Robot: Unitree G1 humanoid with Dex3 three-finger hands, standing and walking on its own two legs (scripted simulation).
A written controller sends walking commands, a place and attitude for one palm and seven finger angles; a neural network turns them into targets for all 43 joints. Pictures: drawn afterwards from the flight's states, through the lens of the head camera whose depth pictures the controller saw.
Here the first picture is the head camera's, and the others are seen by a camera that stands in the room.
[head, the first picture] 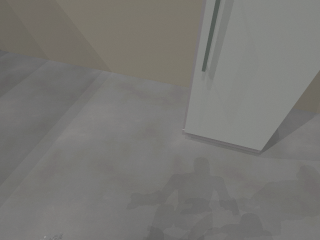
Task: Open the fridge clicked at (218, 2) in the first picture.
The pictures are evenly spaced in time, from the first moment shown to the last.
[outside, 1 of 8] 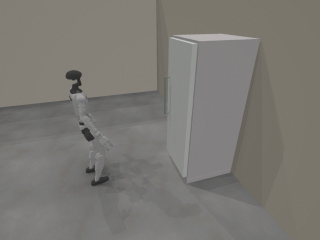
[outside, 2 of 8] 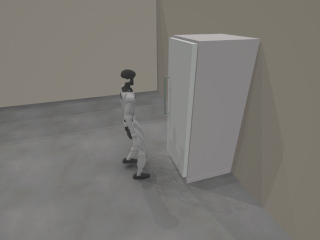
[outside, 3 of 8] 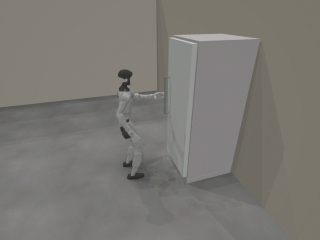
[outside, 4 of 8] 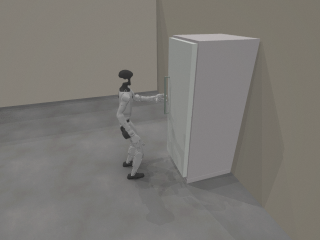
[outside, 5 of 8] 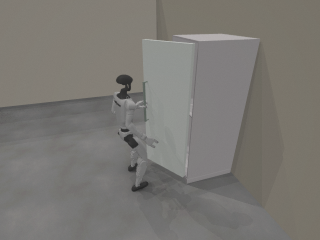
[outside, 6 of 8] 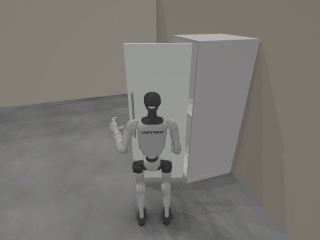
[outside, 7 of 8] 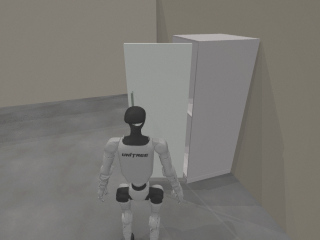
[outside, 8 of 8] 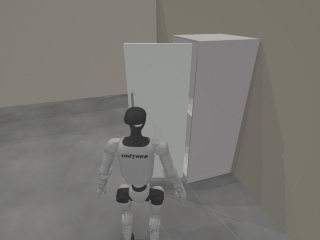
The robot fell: no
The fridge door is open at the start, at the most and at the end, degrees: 0 77 72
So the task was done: yes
